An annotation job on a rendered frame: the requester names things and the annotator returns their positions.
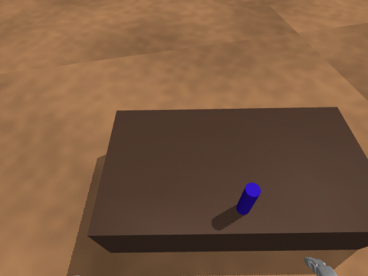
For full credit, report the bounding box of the right robot hand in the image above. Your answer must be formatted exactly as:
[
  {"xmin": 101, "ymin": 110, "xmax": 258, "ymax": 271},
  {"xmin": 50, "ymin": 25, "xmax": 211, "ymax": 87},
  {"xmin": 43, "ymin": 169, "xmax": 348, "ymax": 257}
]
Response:
[{"xmin": 304, "ymin": 257, "xmax": 337, "ymax": 276}]

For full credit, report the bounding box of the can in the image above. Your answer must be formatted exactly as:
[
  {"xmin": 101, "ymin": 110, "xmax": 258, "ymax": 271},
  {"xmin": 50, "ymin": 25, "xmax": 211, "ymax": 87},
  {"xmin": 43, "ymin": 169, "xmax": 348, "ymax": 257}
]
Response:
[{"xmin": 236, "ymin": 183, "xmax": 261, "ymax": 215}]

